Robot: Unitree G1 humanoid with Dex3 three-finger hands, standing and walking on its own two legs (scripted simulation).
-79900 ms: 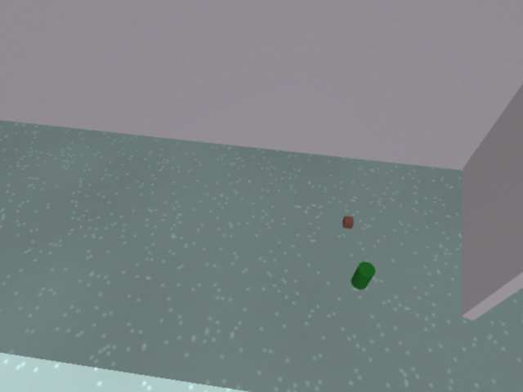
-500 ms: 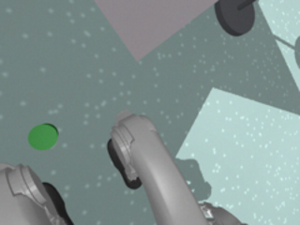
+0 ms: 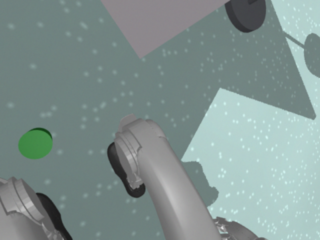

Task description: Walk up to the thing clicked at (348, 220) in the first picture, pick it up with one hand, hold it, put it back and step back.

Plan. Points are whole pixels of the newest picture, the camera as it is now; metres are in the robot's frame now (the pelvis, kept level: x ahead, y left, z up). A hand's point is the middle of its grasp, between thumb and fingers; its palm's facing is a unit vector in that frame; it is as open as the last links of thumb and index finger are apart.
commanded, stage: rest palm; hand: left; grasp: from above
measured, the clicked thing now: out of the picture +0.57 +0.30 -0.34
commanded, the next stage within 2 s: none
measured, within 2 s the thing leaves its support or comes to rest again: neither
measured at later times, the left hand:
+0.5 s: hand out of the picture +0.51 +0.27 -0.25, palm faces -0.06 -0.44 -0.89, open 14.4 cm
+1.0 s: hand out of the picture +0.52 +0.27 -0.25, palm faces -0.05 -0.45 -0.89, open 14.4 cm
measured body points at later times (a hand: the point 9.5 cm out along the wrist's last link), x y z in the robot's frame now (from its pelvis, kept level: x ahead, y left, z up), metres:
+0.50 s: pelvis +0.00 +0.00 +0.00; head +0.33 +0.07 +0.28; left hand +0.52 +0.29 -0.20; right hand -0.03 -0.26 -0.06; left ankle +0.05 +0.14 -0.32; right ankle +0.11 -0.12 -0.32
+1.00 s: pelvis +0.00 +0.00 -0.01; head +0.34 +0.07 +0.28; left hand +0.53 +0.29 -0.20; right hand -0.04 -0.25 -0.05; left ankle +0.05 +0.14 -0.32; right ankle +0.11 -0.12 -0.32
